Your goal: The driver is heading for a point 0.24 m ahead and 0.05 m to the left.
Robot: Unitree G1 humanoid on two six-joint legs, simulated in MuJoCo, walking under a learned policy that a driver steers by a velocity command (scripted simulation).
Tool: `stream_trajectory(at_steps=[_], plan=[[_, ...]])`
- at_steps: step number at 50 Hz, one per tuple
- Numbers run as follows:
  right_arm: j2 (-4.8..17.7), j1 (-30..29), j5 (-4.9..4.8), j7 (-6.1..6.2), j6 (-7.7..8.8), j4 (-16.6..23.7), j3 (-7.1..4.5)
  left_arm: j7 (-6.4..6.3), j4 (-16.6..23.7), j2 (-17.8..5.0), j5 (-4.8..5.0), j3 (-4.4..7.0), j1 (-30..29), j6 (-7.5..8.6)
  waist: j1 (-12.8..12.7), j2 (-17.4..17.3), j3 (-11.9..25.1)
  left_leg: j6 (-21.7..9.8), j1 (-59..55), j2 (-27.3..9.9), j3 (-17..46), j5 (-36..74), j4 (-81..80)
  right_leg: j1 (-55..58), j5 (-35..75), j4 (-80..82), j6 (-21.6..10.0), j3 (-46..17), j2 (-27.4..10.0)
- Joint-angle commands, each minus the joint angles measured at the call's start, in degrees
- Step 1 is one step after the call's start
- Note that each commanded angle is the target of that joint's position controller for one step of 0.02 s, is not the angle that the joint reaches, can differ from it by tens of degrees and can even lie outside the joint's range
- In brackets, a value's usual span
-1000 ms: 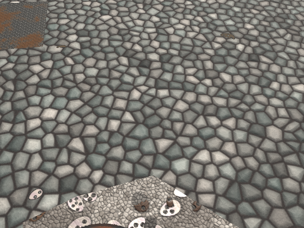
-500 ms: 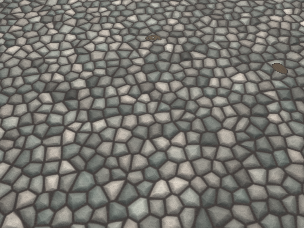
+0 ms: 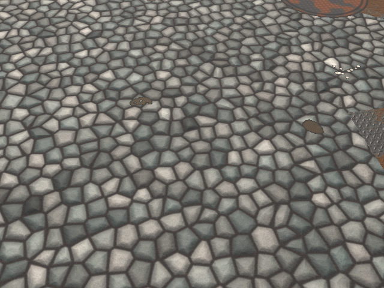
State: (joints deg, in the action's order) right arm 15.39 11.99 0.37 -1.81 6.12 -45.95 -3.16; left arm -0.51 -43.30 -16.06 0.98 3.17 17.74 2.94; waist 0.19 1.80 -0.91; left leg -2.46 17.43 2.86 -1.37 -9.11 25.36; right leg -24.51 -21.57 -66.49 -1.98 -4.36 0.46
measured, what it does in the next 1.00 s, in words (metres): walks ahead: right foot, then left foot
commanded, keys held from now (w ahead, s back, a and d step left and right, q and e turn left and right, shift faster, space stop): no key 1.00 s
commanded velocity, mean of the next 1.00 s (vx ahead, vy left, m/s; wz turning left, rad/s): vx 0.12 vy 0.00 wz -0.04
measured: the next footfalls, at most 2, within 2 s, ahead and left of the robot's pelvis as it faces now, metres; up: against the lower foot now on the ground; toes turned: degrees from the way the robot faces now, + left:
right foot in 0.30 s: +0.28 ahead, -0.14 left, +0.00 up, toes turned +0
left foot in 0.58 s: +0.22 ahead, +0.12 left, +0.00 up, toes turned +0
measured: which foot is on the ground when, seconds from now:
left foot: down 0.00-0.30, up 0.32-0.56, down 0.58-1.00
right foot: up 0.00-0.28, down 0.30-1.00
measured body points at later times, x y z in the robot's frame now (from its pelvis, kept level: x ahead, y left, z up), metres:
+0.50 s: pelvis +0.16 -0.03 +0.00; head +0.19 -0.05 +0.45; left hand +0.33 +0.21 -0.10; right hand +0.25 -0.31 -0.14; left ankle +0.14 +0.12 -0.71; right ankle +0.24 -0.14 -0.74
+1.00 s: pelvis +0.21 -0.01 +0.00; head +0.22 -0.01 +0.45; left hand +0.31 +0.25 -0.14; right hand +0.27 -0.26 -0.15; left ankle +0.18 +0.12 -0.74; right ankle +0.24 -0.14 -0.74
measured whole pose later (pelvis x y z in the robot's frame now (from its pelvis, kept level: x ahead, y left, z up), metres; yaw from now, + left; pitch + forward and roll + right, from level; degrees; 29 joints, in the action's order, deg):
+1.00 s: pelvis +0.21 -0.01 +0.00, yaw +0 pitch -1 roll +0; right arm 12.9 13.1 0.3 1.5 0.7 -56.4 -0.8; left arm -1.6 -56.3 -13.4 0.0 2.8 8.5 -0.5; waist 0.4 -0.2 -2.0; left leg 0.6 9.3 -1.0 -0.4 -19.2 29.6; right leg -15.5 -12.7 -29.3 0.7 -1.0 -0.1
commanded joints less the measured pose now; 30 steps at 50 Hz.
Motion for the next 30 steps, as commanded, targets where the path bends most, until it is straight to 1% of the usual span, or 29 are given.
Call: stream_trajectory(at_steps=[1, 2, 3, 4, 5, 7, 8, 10, 12, 13, 14, 15, 16, 17, 18, 19, 20, 21, 22, 23, 24, 26, 27, 28, 29, 30], plan=[[5.28, 1.08, 0.18, 0.28, 0.57, 2.3, -0.85, 0.02, 4.68, -4.59, -0.51, 1.52, -1.3, 0.97, 0.11, -6.43, 1.24, -9.79, -10.91, -14.85, 18.3, 6.96, -14.32, -12.14, 3.77, 3.53, 0.52, -0.97, -5.76], [6.74, 1.21, 0.09, 0.4, 0.75, 1.79, -1.08, -0.07, 4.95, -3.65, -0.66, 1.21, -1.21, 0.79, -0.6, -7.6, 1.13, -11.0, -9.5, -15.67, 15.97, 17.87, -13.97, -11.38, 3.32, 6.33, 1.5, -0.12, -5.75], [7.56, 1.07, -0.07, 0.57, 0.76, 1.38, -1.27, -0.22, 5.54, -3.01, -1.06, 0.85, -2.44, 0.73, -0.69, -6.98, 0.74, -11.47, -8.72, -15.72, 13.14, 28.09, -13.56, -11.02, 3.94, 10.18, 2.55, 0.61, -5.84], [8.12, 1.13, -0.12, 0.84, 0.5, 1.0, -1.42, -0.22, 5.86, -2.28, -1.35, 0.51, -3.51, 0.84, -0.57, -6.48, 1.45, -10.99, -8.51, -14.98, 10.14, 34.15, -12.83, -9.65, 6.54, 14.2, 3.1, 1.29, -5.64], [8.73, 1.24, -0.22, 1.14, 0.03, 0.66, -1.58, -0.15, 5.81, -1.53, -1.31, 0.2, -4.48, 0.92, -0.35, -6.32, 2.52, -10.03, -8.13, -13.69, 7.42, 36.47, -12.32, -7.46, 9.98, 18.2, 3.27, 2.31, -5.05], [9.28, 2.57, -0.65, 1.52, -0.81, -0.01, -1.59, 0.24, 5.94, -1.26, -0.98, -0.02, -7.35, 1.01, 1.07, -6.95, 3.75, -8.5, -8.0, -12.07, 4.35, 37.42, -11.93, -3.52, 18.54, 25.66, 3.27, 3.69, -3.51], [9.32, 3.64, -0.77, 1.63, -1.15, -0.58, -1.5, 0.44, 6.1, -1.4, -0.86, 0.01, -8.77, 0.97, 1.73, -7.05, 4.08, -8.05, -8.72, -11.94, 4.0, 36.02, -11.52, -2.22, 21.45, 28.35, 3.21, 3.77, -2.8], [9.27, 4.98, -0.99, 1.74, -1.81, -1.6, -1.32, 0.79, 6.7, -2.13, -0.9, 0.23, -11.09, 0.9, 2.39, -7.28, 4.19, -7.58, -10.75, -12.77, 4.68, 32.88, -10.01, -0.77, 23.2, 32.26, 2.57, 3.17, -2.0], [9.63, 4.47, -1.29, 1.84, -2.37, -2.09, -1.35, 1.14, 7.17, -3.37, -1.18, 0.68, -11.99, 1.07, 1.71, -7.59, 3.98, -6.79, -12.24, -13.92, 6.12, 30.41, -7.15, 0.82, 21.65, 35.59, 1.16, 2.65, -1.56], [9.59, 3.47, -1.56, 1.94, -2.61, -2.14, -1.29, 1.23, 6.64, -3.92, -1.48, 1.0, -10.45, 1.19, 0.3, -7.19, 4.36, -5.83, -12.31, -13.61, 6.36, 28.42, -4.67, 3.72, 23.03, 38.79, 0.27, 2.85, -1.16], [9.01, 3.25, -1.6, 1.99, -2.73, -2.25, -1.07, 1.09, 5.45, -4.8, -1.9, 1.48, -7.68, 1.29, -1.09, -6.23, 5.38, -4.45, -11.74, -11.97, 6.06, 27.17, -1.01, 8.92, 27.06, 42.54, -0.89, 3.45, -0.47], [7.63, 5.14, -0.7, 1.97, -2.37, -2.29, -0.56, 0.58, 5.04, -8.03, -2.38, 2.32, -5.2, 1.37, -1.37, -2.88, 8.02, -1.78, -8.77, -8.87, 4.39, 22.09, 4.81, 16.82, 44.62, 42.65, -2.93, -0.04, -4.73], [4.45, 9.83, 0.92, 1.68, -1.65, -1.99, 0.69, 0.05, 5.37, -10.88, -3.42, 2.6, -2.74, 0.94, 0.34, 5.6, 14.61, 1.36, 1.28, -4.93, 2.44, 1.81, 15.55, 31.44, 65.64, 37.01, -9.27, -9.67, -15.19], [2.25, 13.39, 0.29, 1.58, -2.04, -3.27, 1.8, 0.09, 4.59, -6.32, -3.06, 1.38, -1.52, 0.06, -0.42, 11.87, 20.63, 3.97, 6.64, -3.09, 3.44, -25.72, 25.54, 35.52, 64.62, 38.24, -16.81, -18.14, -22.48], [5.98, 10.2, -0.58, 1.55, -3.07, -3.19, 0.89, 0.59, 4.07, -3.16, -2.02, 0.37, -1.79, -0.47, -1.54, 8.31, 18.03, 4.95, 8.85, -4.26, 5.5, -32.23, 29.2, 31.18, 52.67, 40.89, -16.0, -19.17, -20.5], [6.92, 7.25, -0.91, 1.86, -4.2, -2.5, 0.41, 0.87, 3.76, -3.19, -1.56, 0.19, -4.45, -0.67, -1.07, 5.77, 13.35, 5.45, 11.23, -5.33, 5.51, -30.95, 30.93, 26.79, 42.28, 42.93, -13.73, -17.34, -18.46], [6.84, 5.73, -0.76, 2.43, -5.44, -2.5, 0.19, 1.0, 3.97, -3.86, -1.6, 0.2, -7.7, -0.82, -0.24, 3.83, 10.16, 6.0, 10.9, -6.25, 5.25, -28.31, 29.93, 21.23, 34.24, 45.3, -12.25, -15.76, -17.17], [7.03, 4.75, -0.22, 3.02, -6.6, -2.33, -0.04, 0.94, 4.25, -4.88, -1.91, 0.47, -11.0, -0.96, 0.75, 3.8, 7.55, 6.41, 7.95, -7.0, 5.19, -24.73, 27.42, 14.46, 26.54, 48.19, -10.86, -14.07, -15.75], [6.34, 5.53, -0.23, 3.41, -7.32, -2.6, 0.01, 0.83, 4.32, -5.57, -2.4, 0.67, -13.65, -1.11, 2.28, 6.06, 6.2, 6.82, 4.2, -7.08, 4.67, -21.98, 24.28, 9.48, 23.72, 49.51, -10.17, -11.84, -14.16], [5.25, 7.11, -0.18, 3.65, -7.59, -3.47, 0.24, 0.73, 4.17, -5.59, -2.65, 0.79, -15.35, -1.31, 3.14, 7.15, 6.18, 6.94, 0.3, -6.47, 3.45, -18.74, 20.97, 6.16, 21.93, 50.11, -9.71, -9.23, -12.56], [4.65, 7.78, -0.05, 3.69, -7.55, -4.26, 0.35, 0.57, 3.74, -5.02, -2.71, 0.74, -15.41, -1.46, 3.11, 7.14, 6.86, 6.7, -2.69, -5.99, 2.63, -14.62, 18.0, 4.94, 20.01, 50.19, -9.27, -7.36, -11.31], [3.73, 8.06, 0.17, 3.5, -7.38, -5.28, 0.43, 0.26, 2.68, -3.93, -2.13, 0.41, -15.57, -1.71, 3.53, 5.92, 7.41, 5.67, -7.91, -5.11, 1.04, -5.31, 10.15, 3.4, 12.75, 49.53, -8.02, -5.09, -9.83], [3.58, 7.55, 0.63, 3.33, -7.35, -5.4, 0.46, 0.22, 1.98, -3.39, -1.77, 0.23, -15.01, -1.8, 3.47, 5.33, 6.99, 4.87, -10.27, -4.67, 0.52, -1.85, 6.32, 2.34, 5.88, 49.37, -6.62, -4.48, -8.83], [4.14, 6.22, 1.44, 3.24, -7.36, -4.84, 0.47, 0.25, 0.77, -2.31, -1.72, -0.15, -13.17, -1.78, 2.98, 4.0, 5.67, 3.77, -11.26, -5.57, 1.63, 0.24, 3.22, 1.1, -1.69, 49.52, -4.03, -4.1, -7.42], [5.91, 4.55, 1.7, 3.39, -7.33, -3.69, 0.35, 0.25, -0.2, -2.08, -2.03, -0.29, -11.89, -1.81, 1.85, 2.01, 2.86, 2.23, -9.77, -8.45, 4.73, -1.64, -0.15, 0.13, -7.06, 48.46, -1.6, -3.48, -5.8], [9.4, 2.75, 0.89, 3.69, -7.36, -3.76, -0.52, 0.2, -0.32, -2.62, -2.01, 0.07, -10.42, -1.9, -0.74, -3.91, -0.39, 0.41, -2.49, -8.98, 5.03, -12.07, -0.84, 2.33, -5.69, 47.75, 0.21, -0.7, -2.88]])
